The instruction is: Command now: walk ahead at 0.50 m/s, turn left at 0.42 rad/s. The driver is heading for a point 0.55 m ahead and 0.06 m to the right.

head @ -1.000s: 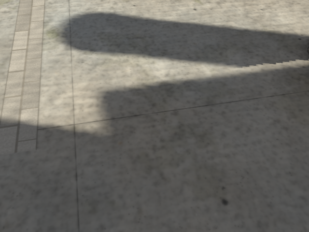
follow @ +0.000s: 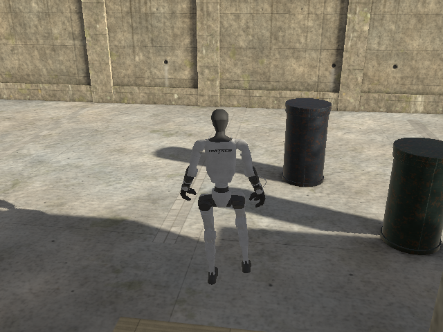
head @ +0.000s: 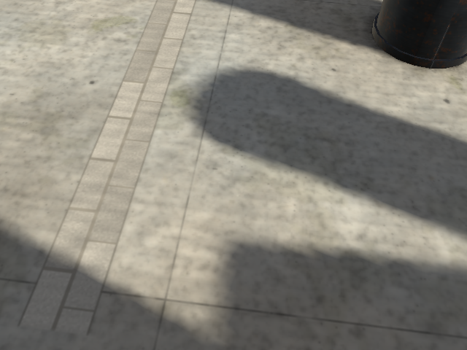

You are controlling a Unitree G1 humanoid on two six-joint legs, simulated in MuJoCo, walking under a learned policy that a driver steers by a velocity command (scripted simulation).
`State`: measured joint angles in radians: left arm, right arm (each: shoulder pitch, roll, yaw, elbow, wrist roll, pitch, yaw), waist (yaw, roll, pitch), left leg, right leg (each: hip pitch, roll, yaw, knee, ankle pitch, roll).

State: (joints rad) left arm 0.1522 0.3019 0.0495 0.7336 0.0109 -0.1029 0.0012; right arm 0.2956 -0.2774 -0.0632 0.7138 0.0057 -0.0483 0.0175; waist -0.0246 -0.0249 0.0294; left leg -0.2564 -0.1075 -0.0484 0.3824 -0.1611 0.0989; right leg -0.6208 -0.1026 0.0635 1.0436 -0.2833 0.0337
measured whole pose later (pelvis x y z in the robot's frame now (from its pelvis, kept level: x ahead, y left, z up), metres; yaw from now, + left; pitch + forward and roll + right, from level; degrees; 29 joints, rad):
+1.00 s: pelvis +0.47 -0.01 -0.01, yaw +4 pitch +1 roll +1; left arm 0.21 0.28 0.04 0.85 0.01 0.02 0.03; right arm 0.13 -0.22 -0.03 0.77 -0.03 -0.02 0.01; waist 0.00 -0.03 0.03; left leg -0.38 -0.03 0.03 0.46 -0.10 0.05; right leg -0.41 -0.07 0.04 0.77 -0.39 0.06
